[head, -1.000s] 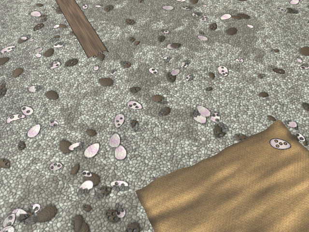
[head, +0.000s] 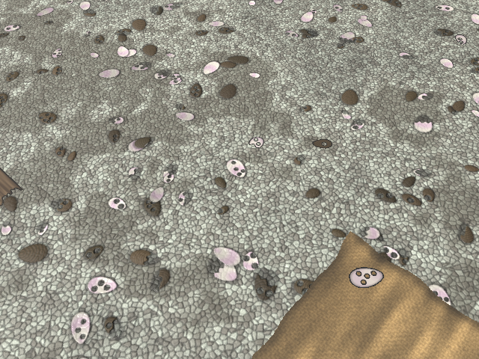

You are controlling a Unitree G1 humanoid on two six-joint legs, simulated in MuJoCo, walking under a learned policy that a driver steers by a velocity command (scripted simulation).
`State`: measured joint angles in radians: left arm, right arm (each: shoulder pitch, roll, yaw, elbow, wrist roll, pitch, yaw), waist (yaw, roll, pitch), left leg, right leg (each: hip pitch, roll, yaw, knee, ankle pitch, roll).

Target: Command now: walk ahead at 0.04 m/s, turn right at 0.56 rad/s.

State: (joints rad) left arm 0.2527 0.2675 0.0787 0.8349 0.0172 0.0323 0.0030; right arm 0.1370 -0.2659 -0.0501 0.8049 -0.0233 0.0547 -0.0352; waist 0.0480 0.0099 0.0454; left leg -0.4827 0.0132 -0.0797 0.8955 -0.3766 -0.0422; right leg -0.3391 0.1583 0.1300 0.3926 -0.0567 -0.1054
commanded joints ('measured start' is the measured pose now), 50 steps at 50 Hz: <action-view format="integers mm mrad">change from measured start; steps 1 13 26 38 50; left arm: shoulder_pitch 17 22 -117 -121 -88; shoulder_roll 162 154 97 127 150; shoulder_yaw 43 54 3 -12 -38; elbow -54 -44 -119 -123 -20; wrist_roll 4 19 -17 -12 9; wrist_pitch -3 9 43 -3 -25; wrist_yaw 2 -9 -52 10 28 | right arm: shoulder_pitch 10 -48 106 105 105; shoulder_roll -84 -128 -194 -159 -108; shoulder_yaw -17 -10 -42 -34 -12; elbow -65 -124 -92 -77 -15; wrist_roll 8 0 -7 2 17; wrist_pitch -16 -46 -44 0 5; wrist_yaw -8 -20 12 24 25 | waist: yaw -8 23 -90 -61 -37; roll -115 64 181 -156 -117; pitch -90 -14 -69 -39 -20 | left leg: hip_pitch -11 220 443 -18 198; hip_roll -29 248 262 47 -8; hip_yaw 4 -180 54 79 78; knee -53 -655 -502 153 -228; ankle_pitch -23 314 713 -29 -33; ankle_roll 12 235 241 16 41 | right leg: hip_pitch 129 -159 -65 259 197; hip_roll -273 -30 -122 -334 -365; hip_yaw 382 8 -167 85 69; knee -158 696 405 -85 -90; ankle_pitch -263 -362 -404 365 122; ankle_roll -105 119 142 -104 -99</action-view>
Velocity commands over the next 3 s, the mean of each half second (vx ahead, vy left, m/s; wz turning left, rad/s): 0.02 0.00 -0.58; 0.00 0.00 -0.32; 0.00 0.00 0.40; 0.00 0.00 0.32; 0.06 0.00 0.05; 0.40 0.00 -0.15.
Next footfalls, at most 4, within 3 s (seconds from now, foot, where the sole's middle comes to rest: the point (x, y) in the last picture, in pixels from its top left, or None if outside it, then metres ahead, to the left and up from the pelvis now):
0.18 left None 0.05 0.13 -0.77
0.64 right None -0.02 -0.07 -0.77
1.10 left None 0.04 0.10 -0.77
1.46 right None -0.02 -0.11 -0.77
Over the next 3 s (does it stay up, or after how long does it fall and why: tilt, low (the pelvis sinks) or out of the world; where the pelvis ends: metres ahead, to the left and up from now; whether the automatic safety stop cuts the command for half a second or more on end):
stays up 0.15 0.02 -0.01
